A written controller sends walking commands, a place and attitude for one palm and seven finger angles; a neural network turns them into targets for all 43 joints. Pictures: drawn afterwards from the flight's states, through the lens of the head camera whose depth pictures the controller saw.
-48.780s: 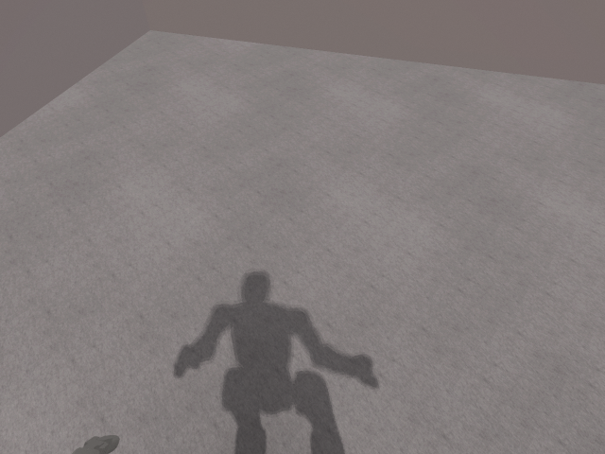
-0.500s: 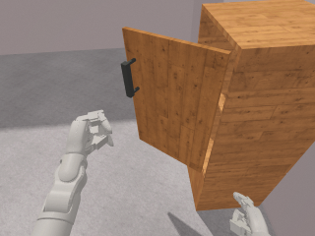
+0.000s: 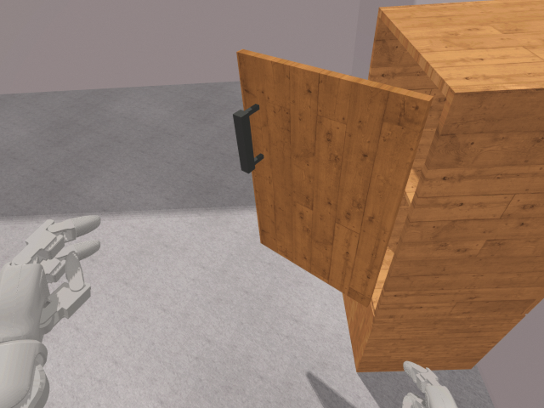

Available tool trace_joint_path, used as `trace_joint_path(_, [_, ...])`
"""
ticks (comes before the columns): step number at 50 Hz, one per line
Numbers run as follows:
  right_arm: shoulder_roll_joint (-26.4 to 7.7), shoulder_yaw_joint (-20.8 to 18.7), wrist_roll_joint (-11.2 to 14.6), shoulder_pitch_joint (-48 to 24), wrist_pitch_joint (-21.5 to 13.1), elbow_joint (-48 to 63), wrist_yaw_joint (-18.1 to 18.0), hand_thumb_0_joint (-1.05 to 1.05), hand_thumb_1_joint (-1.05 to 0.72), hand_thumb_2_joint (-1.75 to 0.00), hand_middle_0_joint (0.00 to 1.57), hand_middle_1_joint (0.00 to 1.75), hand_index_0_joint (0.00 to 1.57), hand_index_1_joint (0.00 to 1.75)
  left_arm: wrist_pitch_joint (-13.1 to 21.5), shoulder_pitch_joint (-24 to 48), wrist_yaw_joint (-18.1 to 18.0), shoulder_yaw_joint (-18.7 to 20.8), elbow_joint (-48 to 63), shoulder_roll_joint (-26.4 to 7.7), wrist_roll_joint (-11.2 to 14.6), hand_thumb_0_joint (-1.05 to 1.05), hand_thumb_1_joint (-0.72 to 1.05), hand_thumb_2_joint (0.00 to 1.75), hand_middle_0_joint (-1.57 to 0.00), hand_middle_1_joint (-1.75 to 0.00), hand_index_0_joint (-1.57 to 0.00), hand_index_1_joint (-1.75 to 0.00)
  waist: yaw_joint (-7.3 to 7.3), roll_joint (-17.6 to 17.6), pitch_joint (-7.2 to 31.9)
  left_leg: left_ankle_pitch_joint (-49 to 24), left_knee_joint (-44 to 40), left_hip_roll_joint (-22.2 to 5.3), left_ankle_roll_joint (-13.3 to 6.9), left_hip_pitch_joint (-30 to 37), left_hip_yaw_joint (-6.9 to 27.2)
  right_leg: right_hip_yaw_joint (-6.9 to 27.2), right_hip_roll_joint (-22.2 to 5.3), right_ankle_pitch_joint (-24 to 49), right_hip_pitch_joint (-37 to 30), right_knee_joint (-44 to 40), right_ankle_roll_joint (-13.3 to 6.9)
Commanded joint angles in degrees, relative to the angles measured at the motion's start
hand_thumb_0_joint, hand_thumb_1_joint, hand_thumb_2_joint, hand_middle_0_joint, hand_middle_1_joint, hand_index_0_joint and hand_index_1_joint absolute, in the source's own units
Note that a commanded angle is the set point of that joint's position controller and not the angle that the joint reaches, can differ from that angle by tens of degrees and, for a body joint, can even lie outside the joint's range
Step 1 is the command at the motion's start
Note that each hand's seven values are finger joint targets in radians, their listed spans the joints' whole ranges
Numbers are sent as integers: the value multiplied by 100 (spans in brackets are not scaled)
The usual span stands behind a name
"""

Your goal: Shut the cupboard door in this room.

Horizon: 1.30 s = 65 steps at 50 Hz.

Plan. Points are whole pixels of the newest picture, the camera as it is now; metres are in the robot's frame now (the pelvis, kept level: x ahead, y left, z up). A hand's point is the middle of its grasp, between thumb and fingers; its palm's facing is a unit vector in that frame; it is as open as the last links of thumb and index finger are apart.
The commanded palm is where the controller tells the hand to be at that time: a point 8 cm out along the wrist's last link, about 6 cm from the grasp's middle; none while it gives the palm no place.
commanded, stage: draw the hand back to the body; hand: left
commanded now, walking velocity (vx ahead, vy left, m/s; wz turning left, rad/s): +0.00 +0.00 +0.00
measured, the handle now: (251, 138) +0.63 +0.12 +0.08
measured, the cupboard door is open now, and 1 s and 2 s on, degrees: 51 51 51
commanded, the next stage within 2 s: step back with the hand held close in 0.44 s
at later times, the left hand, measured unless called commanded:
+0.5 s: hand (59, 297) +0.19 +0.26 +0.16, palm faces +0.44 -0.81 -0.40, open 7.4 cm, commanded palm +0.14 +0.30 +0.17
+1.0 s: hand (49, 299) +0.19 +0.27 +0.16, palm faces +0.32 -0.80 -0.51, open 7.4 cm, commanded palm +0.13 +0.31 +0.17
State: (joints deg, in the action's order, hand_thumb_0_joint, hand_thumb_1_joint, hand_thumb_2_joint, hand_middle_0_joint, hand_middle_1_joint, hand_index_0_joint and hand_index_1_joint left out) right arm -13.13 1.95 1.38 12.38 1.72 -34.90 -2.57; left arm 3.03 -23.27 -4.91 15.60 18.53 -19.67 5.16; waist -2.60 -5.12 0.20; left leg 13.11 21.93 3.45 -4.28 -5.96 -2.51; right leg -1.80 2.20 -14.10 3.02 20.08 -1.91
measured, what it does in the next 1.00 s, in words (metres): stands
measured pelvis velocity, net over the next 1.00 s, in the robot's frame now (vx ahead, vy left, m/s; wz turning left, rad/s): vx -0.03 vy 0.02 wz -0.05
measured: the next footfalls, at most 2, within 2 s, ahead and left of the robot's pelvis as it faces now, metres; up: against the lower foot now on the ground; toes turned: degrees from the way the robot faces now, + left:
none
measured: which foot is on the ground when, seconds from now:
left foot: down 0.00-1.00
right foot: down 0.00-1.00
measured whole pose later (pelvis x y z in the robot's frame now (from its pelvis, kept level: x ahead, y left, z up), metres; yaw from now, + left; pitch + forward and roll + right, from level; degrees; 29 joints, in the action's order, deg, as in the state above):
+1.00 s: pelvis -0.03 +0.02 -0.01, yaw -3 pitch +2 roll -1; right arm -14.7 -1.2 1.9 11.1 3.9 -29.8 -4.4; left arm 9.0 -32.0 -6.4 23.8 26.8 -26.3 4.5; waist 0.2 -2.0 1.2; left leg 13.9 28.7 3.3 -6.2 -17.0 -5.9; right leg 0.9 1.8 -14.8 15.7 28.8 -0.2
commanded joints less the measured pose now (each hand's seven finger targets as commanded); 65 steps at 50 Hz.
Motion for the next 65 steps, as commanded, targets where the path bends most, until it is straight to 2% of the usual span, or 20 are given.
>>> trace_joint_path(1, [-631,-304,-3,-868,-491,953,-24,0,-90,-90,20,30,20,30,482,10,-133,1177,1477,-1329,16,0,90,90,-25,-36,-25,-36,-128,62,544,-1911,-121,-512,392,234,485,175,-204,1394,124,-177,35])
trace_joint_path(3, [-612,-335,13,-852,-521,956,-33,0,-90,-90,20,30,20,30,507,-226,-140,1311,1461,-1328,48,0,90,90,-20,-30,-20,-30,-127,222,441,-1736,-133,-510,377,172,464,164,-206,1284,211,-186,46])
trace_joint_path(4, [-623,-329,7,-840,-544,934,-31,0,-90,-90,20,30,20,30,516,-96,-118,1069,1459,-1104,25,0,90,90,-20,-30,-20,-30,-66,156,343,-1667,-147,-497,365,170,456,158,-216,1224,300,-175,50])
trace_joint_path(7, [-684,-372,13,-823,-635,869,-60,0,-90,-90,20,30,20,30,533,262,-134,814,1369,-954,-28,0,90,90,-20,-30,-20,-30,29,200,78,-1113,-230,-520,320,194,491,181,-219,732,616,-271,62])
trace_joint_path(11, [-717,-364,-22,-795,-723,822,-104,0,-90,-90,20,30,20,30,562,384,-199,972,1391,-1166,-52,0,90,90,-20,-30,-20,-30,-36,224,233,-865,-283,-483,293,150,548,179,-216,584,475,-275,46])
trace_joint_path(14, [-650,-335,-25,-836,-742,847,-116,0,-90,-90,20,30,20,30,577,279,-212,1015,1420,-1165,-37,0,90,90,-20,-30,-20,-30,-72,224,272,-871,-275,-456,287,115,525,202,-220,606,395,-274,36])
trace_joint_path(18, [-626,-300,-36,-823,-751,837,-93,0,-90,-90,20,30,20,30,573,257,-217,1109,1565,-1236,-40,0,90,90,-20,-30,-20,-30,-91,-116,302,-1185,-248,-459,353,98,522,208,-213,874,265,-241,7])
trace_joint_path(28, [-629,-327,-41,-790,-676,867,-44,0,-90,-90,20,30,20,30,501,44,-145,1055,1437,-1103,-19,0,90,90,-20,-30,-20,-30,-81,143,327,-1560,-205,-517,370,181,466,187,-202,1116,295,-210,33])
trace_joint_path(29, [-798,-392,35,-845,-578,1088,-64,0,-90,-90,20,30,20,30,745,749,-197,1786,1891,-1901,-35,0,90,90,-20,-30,-20,-30,87,66,156,-881,33,-657,139,-234,565,836,-524,1391,625,-363,25])
trace_joint_path(30, [-724,-383,-11,-793,-518,960,-105,0,-90,-90,20,30,20,30,791,153,-169,1487,1384,-1497,-16,0,90,90,-20,-30,-20,-30,116,381,202,-817,195,-629,100,-262,621,910,-723,1534,712,-348,-30])
trace_joint_path(32, [-746,-423,-10,-798,-427,971,-90,0,-90,-90,20,30,20,30,837,-143,-127,1278,1246,-1295,-53,0,90,90,-20,-30,-20,-30,142,518,394,-921,343,-662,123,-229,589,980,-859,1779,814,-214,-32])
trace_joint_path(34, [-780,-475,14,-761,-344,1016,-95,0,-90,-90,20,30,20,30,872,-214,-134,1176,1319,-1242,-70,0,90,90,-20,-30,-20,-30,168,348,628,-1227,378,-729,131,-173,558,957,-863,2024,822,1,-4])
trace_joint_path(38, [-796,-520,35,-761,-203,1155,-164,0,-90,-90,20,30,20,30,892,-423,-201,1400,1598,-1486,-70,0,90,90,-20,-30,-20,-30,157,356,1077,-2226,427,-854,148,-195,575,794,-755,2742,582,524,84])
trace_joint_path(43, [-799,-533,46,-736,-60,1336,-207,0,-90,-90,20,30,20,30,902,-718,-264,1650,1853,-1691,-56,0,90,90,-20,-30,-20,-30,147,248,1166,-2520,359,-989,150,-555,703,748,-615,2518,483,890,114])
trace_joint_path(46, [-854,-563,17,-726,-61,1370,-211,0,-90,-90,20,30,20,30,945,-828,-284,1804,1944,-1794,-64,0,90,90,-20,-30,-20,-30,120,79,1053,-1997,172,-1086,95,-906,824,736,-488,1890,495,978,149])
trace_joint_path(48, [-839,-550,28,-670,-85,1401,-212,0,-90,-90,20,30,20,30,978,-858,-283,1682,1923,-1646,-62,0,90,90,-20,-30,-20,-30,154,94,916,-1583,77,-1135,57,-1187,889,765,-456,1589,508,1042,152])
trace_joint_path(56, [-951,-581,3,-576,-313,1374,-253,0,-90,-90,20,30,20,30,1196,-488,-354,1771,1904,-1635,-246,0,90,90,-20,-30,-20,-30,190,34,416,1777,-641,-1335,-236,-3017,1401,798,-278,595,-66,1420,186])
trace_joint_path(57, [-911,-563,4,-524,-349,1365,-258,0,-90,-90,20,30,20,30,1227,-461,-351,1664,1921,-1492,-257,0,90,90,-20,-30,-20,-30,213,72,405,1948,-686,-1351,-252,-3155,1453,779,-279,570,-127,1515,184])
trace_joint_path(61, [-973,-584,-43,-485,-481,1309,-245,0,-90,-90,20,30,20,30,1337,-196,-374,1776,2108,-1593,-360,0,90,90,-20,-30,-20,-30,208,-59,387,2599,-822,-1443,-315,-3533,1619,748,-190,342,-278,1763,195])
trace_joint_path(65, [-913,-571,-77,-426,-599,1245,-233,0,-90,-90,20,30,20,30,1423,-129,-379,1739,2196,-1488,-362,0,90,90,-20,-30,-20,-30,214,-73,422,2627,-873,-1583,-321,-3588,1695,616,-130,335,-320,2015,215])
